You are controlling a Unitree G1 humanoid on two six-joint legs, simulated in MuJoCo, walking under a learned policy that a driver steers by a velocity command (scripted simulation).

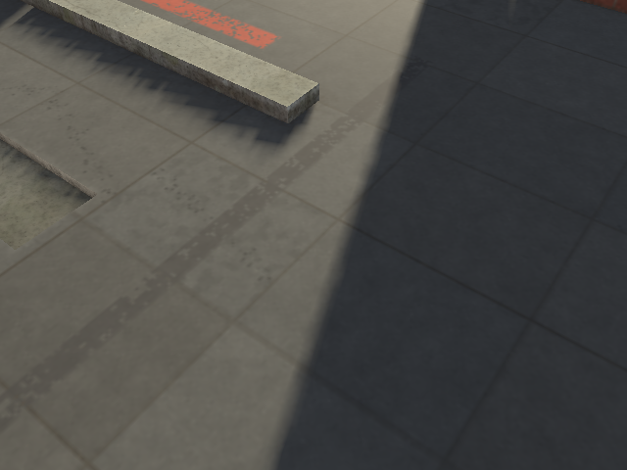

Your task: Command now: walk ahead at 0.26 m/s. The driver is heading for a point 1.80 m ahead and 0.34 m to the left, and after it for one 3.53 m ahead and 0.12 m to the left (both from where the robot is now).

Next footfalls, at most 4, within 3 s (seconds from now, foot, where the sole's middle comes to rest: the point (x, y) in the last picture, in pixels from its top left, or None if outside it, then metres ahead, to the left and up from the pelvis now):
0.54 right None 0.40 -0.10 -0.77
1.12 left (252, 405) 0.69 0.17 -0.77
1.66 right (295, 282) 1.05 0.08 -0.77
2.20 left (181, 234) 1.23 0.41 -0.77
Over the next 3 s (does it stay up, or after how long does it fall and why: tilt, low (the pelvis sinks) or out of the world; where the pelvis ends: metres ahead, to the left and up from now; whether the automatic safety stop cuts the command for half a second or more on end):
stays up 1.52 0.30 0.01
